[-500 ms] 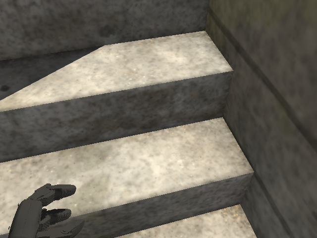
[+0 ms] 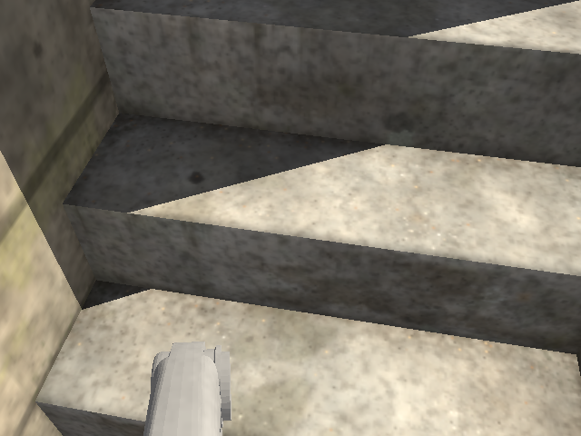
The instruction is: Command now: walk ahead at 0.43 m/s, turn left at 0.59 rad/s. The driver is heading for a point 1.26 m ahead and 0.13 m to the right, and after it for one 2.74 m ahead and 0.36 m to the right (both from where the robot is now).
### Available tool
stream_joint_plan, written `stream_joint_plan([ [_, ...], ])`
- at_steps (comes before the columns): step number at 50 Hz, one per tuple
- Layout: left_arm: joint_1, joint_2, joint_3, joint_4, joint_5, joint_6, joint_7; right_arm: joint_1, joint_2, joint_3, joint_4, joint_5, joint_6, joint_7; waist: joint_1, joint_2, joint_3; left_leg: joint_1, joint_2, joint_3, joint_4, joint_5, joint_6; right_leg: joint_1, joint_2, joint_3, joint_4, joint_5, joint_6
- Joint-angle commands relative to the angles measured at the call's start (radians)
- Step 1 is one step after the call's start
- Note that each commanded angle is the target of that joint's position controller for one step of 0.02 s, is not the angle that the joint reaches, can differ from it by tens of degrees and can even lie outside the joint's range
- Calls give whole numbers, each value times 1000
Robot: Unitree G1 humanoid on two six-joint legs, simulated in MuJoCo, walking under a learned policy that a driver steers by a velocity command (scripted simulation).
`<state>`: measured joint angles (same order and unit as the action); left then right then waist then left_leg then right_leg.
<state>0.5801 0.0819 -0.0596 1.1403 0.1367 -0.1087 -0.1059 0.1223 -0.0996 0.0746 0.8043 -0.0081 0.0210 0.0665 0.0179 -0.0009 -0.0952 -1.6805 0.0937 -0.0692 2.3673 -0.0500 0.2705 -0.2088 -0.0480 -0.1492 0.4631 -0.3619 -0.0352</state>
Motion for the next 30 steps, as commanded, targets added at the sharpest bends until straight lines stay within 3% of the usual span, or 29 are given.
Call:
stream_joint_plan([
  [1,5,88,5,-35,30,-9,-6,-323,-70,-7,-161,13,10,5,-20,-93,75,-53,126,114,-179,20,23,-16,-280,177,-400,-35,-183],
  [2,2,86,6,-31,20,1,-13,-443,-95,-9,-206,9,23,8,-10,-104,83,134,127,141,-288,-94,40,-160,-266,113,-469,32,-156],
  [3,-16,103,4,-22,2,20,-17,-427,-38,21,-201,-2,50,31,-33,-122,77,364,114,192,-387,-96,65,-284,-271,53,-518,100,-174],
  [4,-36,132,10,-31,-45,23,-21,-438,-39,24,-184,-12,58,50,-42,-153,47,555,76,258,-557,-201,30,-336,-265,10,-521,378,-213],
  [6,39,224,32,-34,-96,13,-6,-367,-24,28,-149,-29,53,69,-53,-228,-88,574,-28,349,-741,-342,-44,95,-251,-51,-349,1100,-235],
  [7,58,271,48,-19,-86,16,-14,-375,2,35,-158,-37,53,72,-65,-297,-94,649,-69,379,-855,-380,-55,227,-288,-21,-329,1401,-266],
  [8,55,303,70,-29,-100,12,-33,-338,-49,5,-157,-13,52,62,-100,-314,-111,778,-148,422,-1043,-465,-80,295,-279,-43,-254,1689,-282],
  [9,53,339,90,-10,-104,6,-45,-278,-73,-5,-145,3,38,42,-129,-346,-118,904,-182,408,-1255,-429,-69,384,-285,-32,-168,1936,-257],
  [10,91,290,90,12,-50,5,-59,-70,-141,-38,-90,-25,42,21,-189,-233,-269,1272,-141,243,-1301,-39,13,177,-254,1,104,1906,-228],
  [11,44,308,133,-101,-215,-65,67,241,-167,-88,6,-58,29,-78,-236,45,-369,1693,-22,-240,-1475,-473,-6,-200,-156,79,517,1438,-117],
  [12,-122,266,143,-185,-218,-102,77,334,-303,-140,84,-46,9,-123,-261,319,-333,1713,163,-725,-1943,-264,-24,-461,51,166,983,353,-41],
  [13,-214,172,144,-254,-171,-105,86,228,-321,-156,90,-26,-24,-133,-179,176,-273,1606,228,-687,-1980,-156,-68,-557,86,397,1438,274,-29],
  [14,-303,133,142,-331,-172,-86,96,110,-309,-161,93,-30,-35,-124,-115,59,-191,1514,244,-591,-1954,-372,-62,-690,73,384,1587,343,-37],
  [15,-427,66,122,-403,-153,-66,120,39,-244,-153,119,-34,-56,-120,-72,40,-20,1368,222,-462,-1906,-499,-65,-820,52,316,1666,399,-63],
  [16,-300,-8,94,-228,-143,19,53,201,-136,-101,160,9,-86,4,-127,204,80,1300,167,-470,-1896,-407,20,-995,85,492,1754,398,-183],
  [17,-316,25,102,-289,-129,58,26,218,-94,-86,216,-52,-100,49,-27,23,91,1305,148,-316,-1864,-323,-25,-1077,78,492,1759,420,-266],
  [18,-294,16,97,-279,-120,83,15,187,-43,-75,232,-57,-93,59,23,-6,86,1285,159,-272,-1893,-323,-30,-1141,77,460,1811,404,-314],
  [19,-295,24,100,-292,-125,103,6,154,-27,-73,221,-43,-89,59,50,56,108,1277,177,-225,-1968,-338,-23,-1189,86,408,1960,283,-337],
  [20,-304,40,104,-296,-134,101,13,99,30,-59,209,-46,-86,53,100,74,124,1257,123,-105,-2010,-322,-83,-1261,91,368,2021,285,-338],
  [21,-316,45,96,-315,-144,106,13,52,33,-52,206,-69,-73,51,132,99,123,1243,136,-60,-2066,-333,-86,-1334,93,348,2116,233,-334],
  [22,-551,-119,34,-464,-183,80,131,190,-64,-77,309,-14,-138,-50,56,-104,276,1175,142,92,-2074,-94,-233,-1295,143,302,2083,103,-160],
  [23,-639,-122,7,-521,-199,80,188,260,-104,-59,334,-19,-173,-81,62,-184,333,1087,121,152,-2142,-5,-318,-1235,95,239,1884,77,-117],
  [24,-651,-95,3,-542,-210,89,207,256,-126,-57,342,-15,-189,-98,72,-167,313,1043,73,226,-2199,40,-332,-1143,106,179,1755,84,-104],
  [25,-682,-28,7,-564,-230,109,206,273,-168,-63,320,8,-198,-129,61,-124,273,966,117,238,-2356,259,-313,-905,93,78,1494,107,-83],
  [26,-652,-3,21,-560,-219,127,206,359,-190,-65,343,13,-200,-158,46,17,192,1187,168,181,-2394,457,-242,-934,76,41,1588,66,-85],
  [27,-638,18,25,-530,-213,133,188,436,-166,-63,344,28,-179,-187,5,18,114,1484,163,231,-2347,693,-214,-1075,79,-2,1686,25,-114],
  [28,-612,1,22,-514,-196,132,178,471,-186,-68,340,18,-160,-198,1,34,48,1701,137,288,-2275,842,-235,-1175,98,12,1718,2,-136],
  [29,-548,6,22,-502,-184,123,166,493,-219,-86,294,16,-147,-213,1,107,7,1875,156,308,-2207,1049,-227,-1233,91,3,1681,-96,-152],
  [30,-545,1,14,-495,-178,119,151,488,-220,-91,266,17,-137,-231,15,119,-42,1963,174,334,-2149,1241,-232,-1201,92,-10,1645,-124,-175],
])
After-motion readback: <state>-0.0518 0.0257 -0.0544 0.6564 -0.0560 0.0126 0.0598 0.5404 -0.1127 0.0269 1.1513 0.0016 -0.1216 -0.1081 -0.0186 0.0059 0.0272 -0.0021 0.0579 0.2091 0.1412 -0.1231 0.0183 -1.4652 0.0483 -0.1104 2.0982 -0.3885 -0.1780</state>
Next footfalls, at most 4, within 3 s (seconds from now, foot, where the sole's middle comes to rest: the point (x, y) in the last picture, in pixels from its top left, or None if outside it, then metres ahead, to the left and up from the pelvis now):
0.18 left None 0.24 0.18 -0.57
0.72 right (290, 385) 0.45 0.04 -0.36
1.14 left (266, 182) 0.70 0.08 -0.16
1.44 right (520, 58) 0.69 -0.25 0.09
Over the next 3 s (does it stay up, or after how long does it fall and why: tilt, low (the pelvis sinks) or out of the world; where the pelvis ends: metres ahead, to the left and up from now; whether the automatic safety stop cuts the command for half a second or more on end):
falls after 2.46 s (tilt)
